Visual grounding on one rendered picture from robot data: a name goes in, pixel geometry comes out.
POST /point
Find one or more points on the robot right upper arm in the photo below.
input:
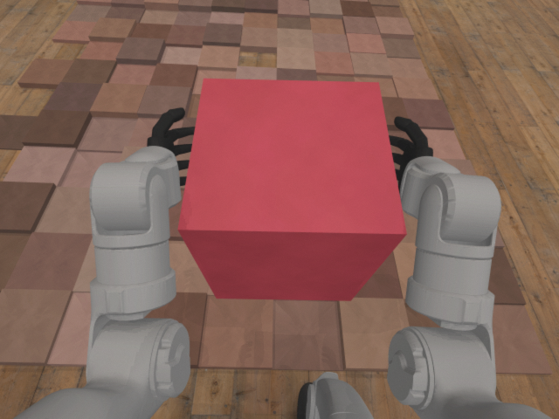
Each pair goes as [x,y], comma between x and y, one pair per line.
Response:
[447,374]

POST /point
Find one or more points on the robot right hand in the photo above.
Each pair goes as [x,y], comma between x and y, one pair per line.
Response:
[418,148]

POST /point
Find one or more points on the right robot forearm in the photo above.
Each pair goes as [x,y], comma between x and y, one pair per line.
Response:
[457,218]

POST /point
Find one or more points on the robot left upper arm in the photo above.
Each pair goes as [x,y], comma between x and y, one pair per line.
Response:
[134,367]

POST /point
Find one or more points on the left robot forearm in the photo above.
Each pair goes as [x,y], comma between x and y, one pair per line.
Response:
[129,205]

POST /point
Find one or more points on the carton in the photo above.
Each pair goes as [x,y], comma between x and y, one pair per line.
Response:
[291,191]

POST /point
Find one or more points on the robot right thigh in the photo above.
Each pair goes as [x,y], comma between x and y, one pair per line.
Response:
[335,399]

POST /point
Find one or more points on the robot left hand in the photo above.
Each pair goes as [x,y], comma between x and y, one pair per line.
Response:
[161,137]

